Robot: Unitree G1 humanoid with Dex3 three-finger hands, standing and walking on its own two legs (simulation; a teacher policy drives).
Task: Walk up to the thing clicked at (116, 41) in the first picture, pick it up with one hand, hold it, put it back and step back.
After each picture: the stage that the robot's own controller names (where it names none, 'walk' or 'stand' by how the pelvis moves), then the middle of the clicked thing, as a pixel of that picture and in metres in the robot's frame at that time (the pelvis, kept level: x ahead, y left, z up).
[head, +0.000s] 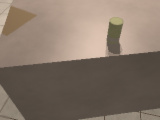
stand; (114, 30) +0.69 -0.13 +0.01
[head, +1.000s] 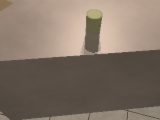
walk; (93, 25) +0.63 -0.01 +0.04
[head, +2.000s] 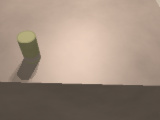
stand; (29, 47) +0.48 +0.23 +0.04
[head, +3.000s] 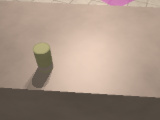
stand; (43, 58) +0.49 +0.20 +0.01
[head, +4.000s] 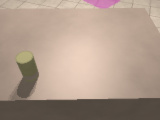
stand; (28, 66) +0.46 +0.25 +0.00
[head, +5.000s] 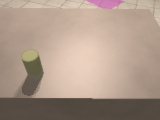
stand; (33, 65) +0.46 +0.23 +0.00
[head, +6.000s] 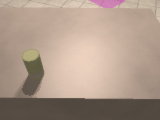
stand; (34, 64) +0.46 +0.23 +0.00
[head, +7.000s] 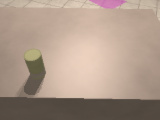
stand; (35, 64) +0.46 +0.22 +0.00
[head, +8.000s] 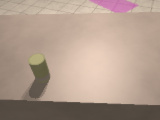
rise first; (40, 68) +0.45 +0.24 +0.01
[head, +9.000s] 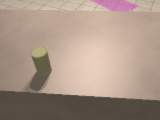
go down; (41, 61) +0.49 +0.22 +0.01
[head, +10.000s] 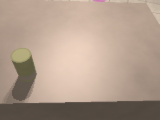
go down; (24, 65) +0.44 +0.22 +0.03
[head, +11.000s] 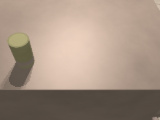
close in; (22, 51) +0.47 +0.22 +0.04
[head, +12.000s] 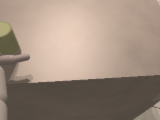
close; (6, 42) +0.48 +0.24 +0.07
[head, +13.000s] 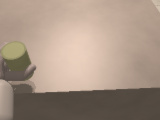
lift; (19, 62) +0.39 +0.21 +0.11
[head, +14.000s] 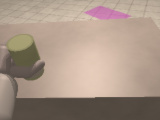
lift; (27, 58) +0.32 +0.17 +0.23
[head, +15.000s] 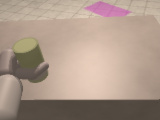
hold; (32, 61) +0.33 +0.17 +0.20
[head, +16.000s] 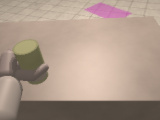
hold; (32, 62) +0.33 +0.17 +0.19
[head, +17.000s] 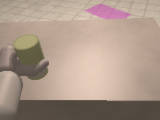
crouch; (32, 58) +0.34 +0.17 +0.21
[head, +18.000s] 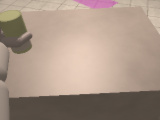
crouch; (16, 32) +0.44 +0.21 +0.21
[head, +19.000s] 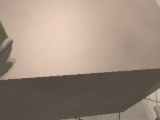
lower; out of the picture +0.48 +0.24 +0.07
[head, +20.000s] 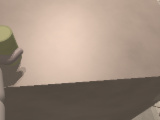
lower; (6, 46) +0.46 +0.23 +0.07
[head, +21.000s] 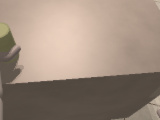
lower; (3, 44) +0.47 +0.23 +0.07
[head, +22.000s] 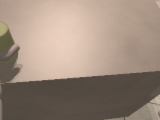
lower; (2, 43) +0.47 +0.23 +0.07
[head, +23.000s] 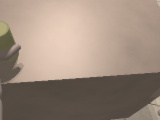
loosen; (3, 42) +0.47 +0.23 +0.07
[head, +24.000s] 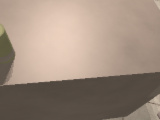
withdraw; out of the picture +0.46 +0.24 +0.07
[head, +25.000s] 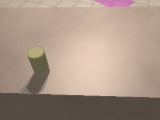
sink last; (39, 62) +0.46 +0.22 +0.03
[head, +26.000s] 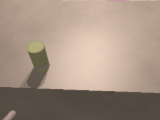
stand; (39, 57) +0.48 +0.22 +0.03
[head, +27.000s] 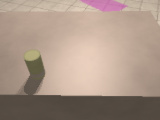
stand; (35, 64) +0.48 +0.23 +0.01
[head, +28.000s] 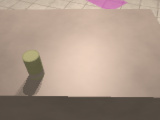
stand; (34, 65) +0.47 +0.23 +0.00
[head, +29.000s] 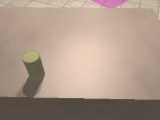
stand; (34, 65) +0.46 +0.22 +0.00
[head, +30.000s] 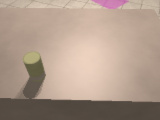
stand; (35, 67) +0.45 +0.22 +0.00
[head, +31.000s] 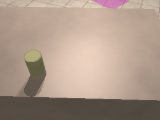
stand; (36, 65) +0.46 +0.22 +0.00
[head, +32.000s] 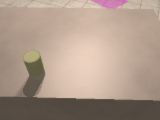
walk; (34, 65) +0.46 +0.22 +0.00
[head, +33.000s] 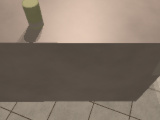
walk; (33, 14) +0.64 +0.25 +0.03
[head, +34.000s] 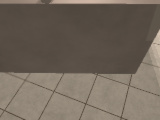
walk; out of the picture +0.94 +0.23 +0.03
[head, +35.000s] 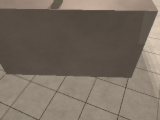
stand; out of the picture +1.09 +0.22 +0.02
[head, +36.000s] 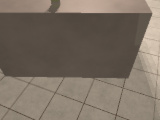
stand; out of the picture +1.10 +0.23 +0.00
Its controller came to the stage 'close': yes
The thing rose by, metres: 0.22
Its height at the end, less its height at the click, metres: +0.00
